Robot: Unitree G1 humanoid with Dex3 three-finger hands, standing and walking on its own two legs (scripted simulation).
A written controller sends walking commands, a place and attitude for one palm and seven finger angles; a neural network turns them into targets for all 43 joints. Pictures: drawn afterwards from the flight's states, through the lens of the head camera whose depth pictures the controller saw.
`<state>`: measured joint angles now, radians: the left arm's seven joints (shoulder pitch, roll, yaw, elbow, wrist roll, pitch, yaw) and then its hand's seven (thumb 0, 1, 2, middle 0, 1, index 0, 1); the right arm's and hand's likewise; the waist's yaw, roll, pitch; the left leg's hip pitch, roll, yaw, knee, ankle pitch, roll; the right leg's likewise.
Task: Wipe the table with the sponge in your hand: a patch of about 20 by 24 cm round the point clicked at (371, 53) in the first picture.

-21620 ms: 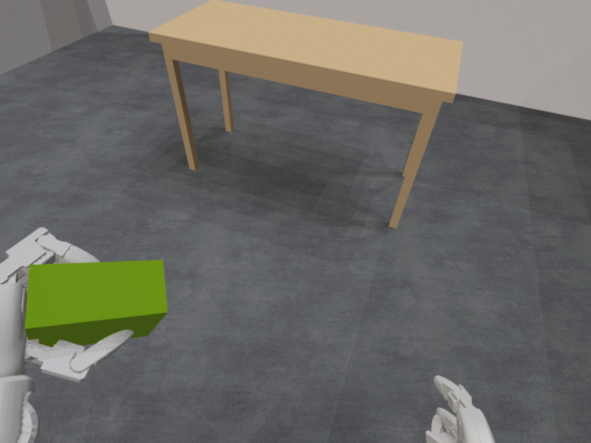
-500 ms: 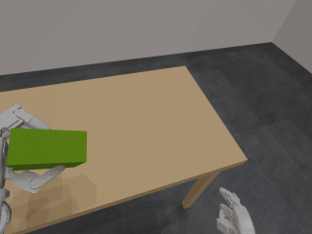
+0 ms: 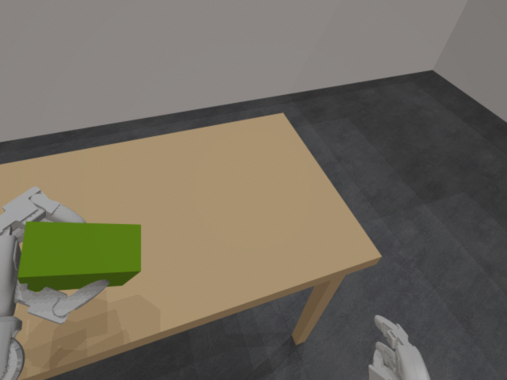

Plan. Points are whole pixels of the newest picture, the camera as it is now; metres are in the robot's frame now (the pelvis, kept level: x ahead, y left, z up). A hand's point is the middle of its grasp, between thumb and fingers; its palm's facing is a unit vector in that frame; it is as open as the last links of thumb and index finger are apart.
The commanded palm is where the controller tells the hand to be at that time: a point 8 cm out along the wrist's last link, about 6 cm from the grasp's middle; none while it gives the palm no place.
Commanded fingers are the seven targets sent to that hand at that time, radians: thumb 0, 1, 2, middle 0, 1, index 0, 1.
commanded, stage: come to a stop and stand still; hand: left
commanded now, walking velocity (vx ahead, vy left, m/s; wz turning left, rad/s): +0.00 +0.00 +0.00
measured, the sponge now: (98, 258) +0.23 +0.22 +0.13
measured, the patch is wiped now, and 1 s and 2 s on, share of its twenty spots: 0.00 0.00 0.00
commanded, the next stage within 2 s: look again from close up in 0.54 s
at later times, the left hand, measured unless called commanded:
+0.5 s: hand (94, 238) +0.24 +0.22 +0.15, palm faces +0.33 -0.85 -0.40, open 9.9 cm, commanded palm +0.19 +0.26 +0.17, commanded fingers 0.00 0.10 1.30 -1.20 -1.60 -1.20 -1.60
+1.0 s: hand (81, 245) +0.23 +0.23 +0.15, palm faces +0.34 -0.85 -0.40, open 9.9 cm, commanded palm +0.17 +0.27 +0.17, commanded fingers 0.00 0.10 1.30 -1.20 -1.60 -1.20 -1.60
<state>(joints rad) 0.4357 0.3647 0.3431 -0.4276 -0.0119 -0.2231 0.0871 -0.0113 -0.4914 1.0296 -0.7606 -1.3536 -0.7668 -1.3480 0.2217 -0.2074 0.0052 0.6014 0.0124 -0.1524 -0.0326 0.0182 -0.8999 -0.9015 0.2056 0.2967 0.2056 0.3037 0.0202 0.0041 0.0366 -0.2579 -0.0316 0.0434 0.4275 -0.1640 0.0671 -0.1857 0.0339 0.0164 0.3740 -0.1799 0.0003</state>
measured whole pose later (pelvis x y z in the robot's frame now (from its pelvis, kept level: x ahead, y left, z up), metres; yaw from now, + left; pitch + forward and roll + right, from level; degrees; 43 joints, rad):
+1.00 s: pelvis +0.02 -0.01 +0.00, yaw +0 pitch +0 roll -1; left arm 0.46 0.38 0.32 -0.46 -0.05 -0.15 0.10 -0.01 -0.49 1.03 -0.76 -1.35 -0.77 -1.35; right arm 0.20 -0.20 0.02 0.59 0.02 -0.10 -0.06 0.02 -0.90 -0.90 0.21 0.30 0.21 0.30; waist 0.01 0.00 0.02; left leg -0.23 -0.02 0.03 0.39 -0.17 0.05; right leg -0.15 0.04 0.01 0.33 -0.18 -0.02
